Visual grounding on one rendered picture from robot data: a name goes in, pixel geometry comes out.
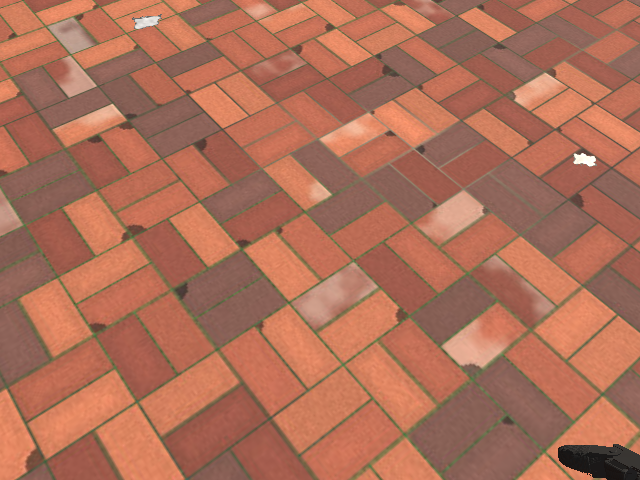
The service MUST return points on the robot right hand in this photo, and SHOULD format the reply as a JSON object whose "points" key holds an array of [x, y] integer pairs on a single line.
{"points": [[612, 463]]}

